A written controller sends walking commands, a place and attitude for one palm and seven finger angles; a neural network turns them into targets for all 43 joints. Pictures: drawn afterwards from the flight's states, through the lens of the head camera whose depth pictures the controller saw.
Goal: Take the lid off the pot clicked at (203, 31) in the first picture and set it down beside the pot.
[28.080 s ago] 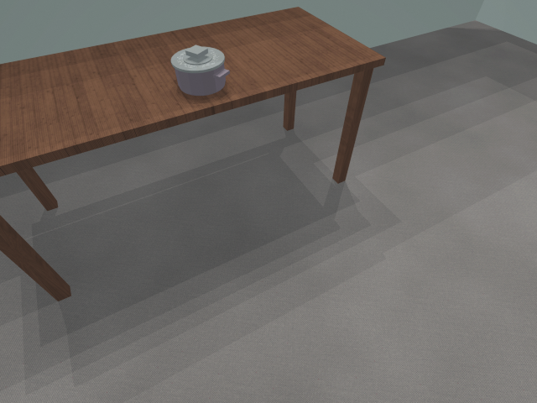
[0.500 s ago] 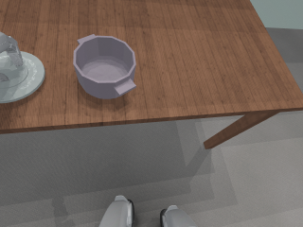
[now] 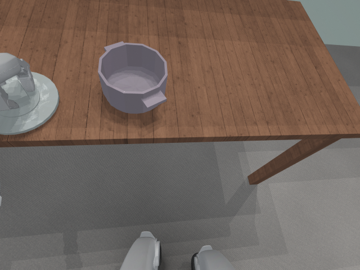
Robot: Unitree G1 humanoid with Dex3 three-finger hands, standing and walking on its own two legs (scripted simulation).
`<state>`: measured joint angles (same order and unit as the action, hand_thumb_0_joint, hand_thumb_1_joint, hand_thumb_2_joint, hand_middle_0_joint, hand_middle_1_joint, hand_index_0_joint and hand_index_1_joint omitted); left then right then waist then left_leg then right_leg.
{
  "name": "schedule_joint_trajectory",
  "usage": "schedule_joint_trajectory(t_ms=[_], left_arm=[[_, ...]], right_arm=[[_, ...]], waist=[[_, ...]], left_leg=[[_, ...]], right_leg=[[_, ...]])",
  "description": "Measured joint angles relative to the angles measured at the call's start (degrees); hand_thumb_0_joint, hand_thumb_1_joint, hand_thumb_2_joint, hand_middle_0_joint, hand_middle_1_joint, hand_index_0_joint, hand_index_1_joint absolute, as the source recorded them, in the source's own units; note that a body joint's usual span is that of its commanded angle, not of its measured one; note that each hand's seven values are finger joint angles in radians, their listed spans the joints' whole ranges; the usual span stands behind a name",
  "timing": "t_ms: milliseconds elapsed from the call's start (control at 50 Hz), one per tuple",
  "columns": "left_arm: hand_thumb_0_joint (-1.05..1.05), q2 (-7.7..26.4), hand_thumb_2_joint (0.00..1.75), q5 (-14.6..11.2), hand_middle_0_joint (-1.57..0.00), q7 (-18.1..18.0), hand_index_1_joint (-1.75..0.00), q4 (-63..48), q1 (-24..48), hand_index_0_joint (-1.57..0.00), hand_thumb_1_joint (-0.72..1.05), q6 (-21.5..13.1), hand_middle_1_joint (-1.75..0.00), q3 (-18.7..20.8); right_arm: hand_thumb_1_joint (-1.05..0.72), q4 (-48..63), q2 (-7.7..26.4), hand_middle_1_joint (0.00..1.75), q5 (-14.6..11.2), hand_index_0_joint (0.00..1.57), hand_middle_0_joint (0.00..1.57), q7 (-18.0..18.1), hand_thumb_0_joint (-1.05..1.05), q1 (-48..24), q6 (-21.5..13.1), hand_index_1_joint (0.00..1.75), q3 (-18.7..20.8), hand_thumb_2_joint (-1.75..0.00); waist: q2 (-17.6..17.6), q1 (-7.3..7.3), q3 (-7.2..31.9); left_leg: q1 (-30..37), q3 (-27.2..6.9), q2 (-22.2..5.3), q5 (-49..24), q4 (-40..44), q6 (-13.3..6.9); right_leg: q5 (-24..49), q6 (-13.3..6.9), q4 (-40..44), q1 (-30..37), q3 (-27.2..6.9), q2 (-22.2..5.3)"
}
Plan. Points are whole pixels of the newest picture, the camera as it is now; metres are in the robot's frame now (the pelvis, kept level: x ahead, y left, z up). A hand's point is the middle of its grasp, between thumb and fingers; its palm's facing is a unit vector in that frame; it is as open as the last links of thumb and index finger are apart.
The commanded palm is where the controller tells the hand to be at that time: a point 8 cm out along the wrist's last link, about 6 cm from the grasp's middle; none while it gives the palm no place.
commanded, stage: open the fingers wide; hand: left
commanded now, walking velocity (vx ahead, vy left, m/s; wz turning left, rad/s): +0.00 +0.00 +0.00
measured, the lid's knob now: (12, 94) +0.48 +0.37 +0.00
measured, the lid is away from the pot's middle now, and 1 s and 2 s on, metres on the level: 0.27 0.26 0.26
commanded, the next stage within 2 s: raise the empty hand in 0.66 s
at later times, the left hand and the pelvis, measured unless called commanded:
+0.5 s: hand (10, 88) +0.47 +0.35 +0.05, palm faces -0.46 -0.13 -0.88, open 10.5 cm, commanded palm +0.52 +0.33 +0.10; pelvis +0.00 -0.02 +0.00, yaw +0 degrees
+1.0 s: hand (7, 81) +0.47 +0.35 +0.07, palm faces -0.43 -0.14 -0.89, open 11.0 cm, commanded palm +0.53 +0.33 +0.13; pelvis +0.01 -0.03 +0.00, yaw +0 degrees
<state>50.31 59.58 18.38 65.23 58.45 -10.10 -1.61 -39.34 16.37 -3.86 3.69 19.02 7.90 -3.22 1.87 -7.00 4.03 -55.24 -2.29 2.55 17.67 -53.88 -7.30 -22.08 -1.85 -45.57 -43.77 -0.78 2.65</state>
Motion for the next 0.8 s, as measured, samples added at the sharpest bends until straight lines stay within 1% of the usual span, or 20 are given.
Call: schedule_joint_trajectory(t_ms=[120, 180, 240, 340, 440, 520, 580, 660, 720, 800], left_arm=[[-0.01, -0.41, 0.75, -0.57, -0.47, -1.28, -1.01, -1.09, -0.39, -0.55, 0.24, -0.22, -0.96, -0.21], [-0.01, -0.26, 0.72, -0.54, -0.47, -2.08, -1.00, -0.58, -0.17, -0.52, 0.23, 0.02, -0.96, 0.36], [-0.01, 0.38, 0.70, -0.24, -0.45, -2.52, -0.99, 0.82, 0.49, -0.48, 0.21, 1.03, -0.96, 0.38], [0.00, 1.14, 0.66, 0.36, -0.42, -1.76, -0.96, 1.53, 0.89, -0.43, 0.16, 1.94, -0.94, 0.76], [0.00, 2.10, 0.63, 0.01, -0.39, -0.15, -0.93, 1.79, 0.88, -0.39, 0.09, 1.44, -0.92, 1.47], [0.00, 2.62, 0.61, 0.28, -0.37, 0.49, -0.91, 0.87, 0.54, -0.36, 0.06, 0.33, -0.90, 2.25], [0.00, 3.11, 0.60, 0.15, -0.36, 0.57, -0.91, 0.72, 0.39, -0.35, 0.05, -0.51, -0.90, 3.16], [0.00, 3.96, 0.58, 0.41, -0.35, 0.53, -0.91, 0.79, 0.02, -0.34, 0.04, -0.59, -0.91, 4.22], [0.00, 3.96, 0.57, 0.69, -0.34, 0.58, -0.92, 0.45, -0.20, -0.33, 0.04, -0.59, -0.91, 4.28], [0.00, 4.10, 0.55, 0.33, -0.34, 0.81, -0.92, -0.09, -1.05, -0.33, 0.05, -1.09, -0.92, 5.20]], right_arm=[[-0.91, -0.20, 0.59, 0.30, -0.33, 0.20, 0.20, 0.58, 0.00, -0.54, -0.66, 0.30, -0.07, -0.90], [-0.91, 0.05, 0.70, 0.30, -0.48, 0.20, 0.20, 0.69, 0.00, -0.78, -0.67, 0.30, -0.36, -0.90], [-0.91, 0.48, 0.63, 0.30, -0.67, 0.20, 0.20, 0.65, 0.00, -0.88, -0.61, 0.30, -0.70, -0.90], [-0.91, 0.68, 0.46, 0.30, -0.64, 0.20, 0.20, 0.58, 0.00, -0.51, -0.49, 0.30, -0.80, -0.90], [-0.91, 0.27, 0.14, 0.30, -0.74, 0.20, 0.20, 0.82, 0.00, -0.11, -0.32, 0.30, -1.07, -0.90], [-0.91, -0.08, -0.16, 0.30, -0.59, 0.20, 0.20, 0.96, 0.00, 0.18, -0.13, 0.30, -0.86, -0.90], [-0.91, -0.10, -0.20, 0.30, -0.59, 0.20, 0.20, 1.00, 0.00, 0.03, 0.22, 0.30, -0.91, -0.90], [-0.91, 0.29, -0.26, 0.30, -0.59, 0.20, 0.20, 0.89, 0.00, -0.34, 0.74, 0.30, -0.85, -0.90], [-0.91, 0.32, -0.17, 0.30, -0.51, 0.20, 0.20, 0.67, 0.00, -0.59, 1.07, 0.30, -0.54, -0.90], [-0.91, 0.40, -0.07, 0.30, -0.55, 0.20, 0.20, 0.68, 0.00, -1.06, 1.58, 0.30, -0.48, -0.90]], waist=[[-0.34, -0.07, 0.04], [-0.45, -0.43, 0.15], [-0.59, -0.99, 0.18], [-0.22, -1.25, -0.21], [-0.03, -1.25, -0.28], [0.14, -1.18, -0.10], [0.16, -1.19, -0.07], [0.01, -1.40, 0.07], [0.15, -1.24, -0.03], [0.07, -1.02, -0.01]], left_leg=[[0.05, 0.01, -0.10, -0.14, -0.07, 0.24], [0.10, 0.07, -0.28, -0.09, -0.16, 0.31], [0.06, 0.11, -0.48, 0.09, -0.40, 0.43], [-0.08, -0.02, -0.63, 0.35, -0.68, 0.71], [-0.32, -0.01, -0.76, 0.67, -0.86, 0.85], [-0.73, -0.21, -0.86, 0.96, -1.11, 1.16], [-0.93, -0.24, -1.02, 1.21, -1.34, 1.29], [-1.30, -0.25, -1.26, 1.54, -1.67, 1.51], [-1.39, -0.51, -1.31, 1.65, -1.78, 1.74], [-1.19, -0.57, -1.41, 1.74, -1.71, 1.90]], right_leg=[[-0.06, 0.32, -0.60, -0.23, -0.12, 0.11], [-0.07, 0.68, -0.78, -0.30, -0.23, 0.27], [-0.19, 1.01, -1.09, -0.45, -0.33, 0.45], [-0.38, 1.10, -1.41, -0.62, -0.27, 0.63], [-0.57, 1.75, -1.62, -0.93, -0.34, 0.73], [-0.78, 1.67, -1.83, -1.31, -0.19, 0.87], [-0.90, 1.95, -1.98, -1.52, -0.20, 1.02], [-1.07, 2.35, -2.28, -1.94, -0.26, 1.24], [-1.15, 2.25, -2.27, -1.94, -0.03, 1.34], [-1.15, 2.60, -2.22, -1.78, -0.02, 1.41]])
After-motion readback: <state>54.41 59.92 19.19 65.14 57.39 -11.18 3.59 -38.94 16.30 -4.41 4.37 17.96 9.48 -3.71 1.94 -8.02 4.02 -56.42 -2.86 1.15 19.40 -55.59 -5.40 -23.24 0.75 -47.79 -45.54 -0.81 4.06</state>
